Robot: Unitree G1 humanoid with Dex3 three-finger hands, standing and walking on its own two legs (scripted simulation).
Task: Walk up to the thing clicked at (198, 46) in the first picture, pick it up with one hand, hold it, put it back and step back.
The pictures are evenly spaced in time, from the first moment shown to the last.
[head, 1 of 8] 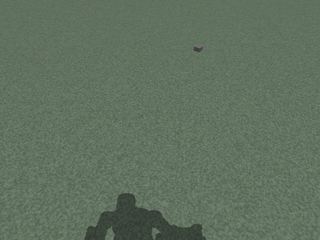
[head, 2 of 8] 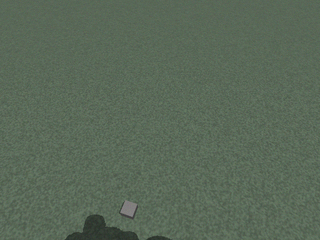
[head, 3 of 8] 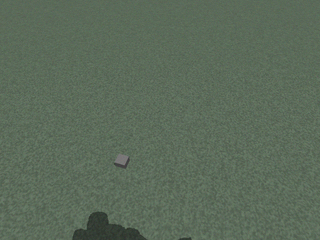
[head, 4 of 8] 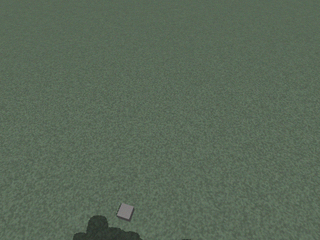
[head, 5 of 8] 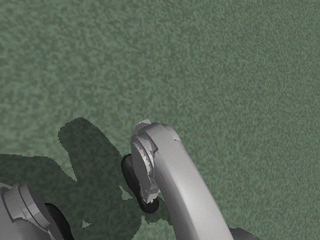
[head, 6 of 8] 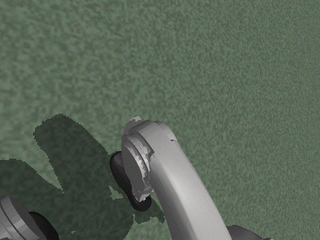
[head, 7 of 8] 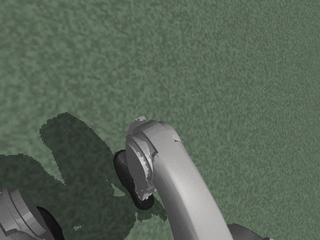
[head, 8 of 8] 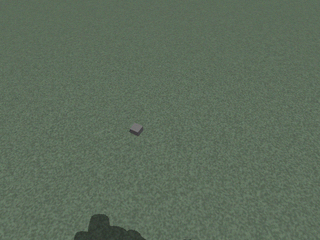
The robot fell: no
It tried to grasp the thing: yes
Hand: left
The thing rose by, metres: 0.69
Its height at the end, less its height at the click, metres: +0.00
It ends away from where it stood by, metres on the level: 0.01
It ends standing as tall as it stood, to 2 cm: yes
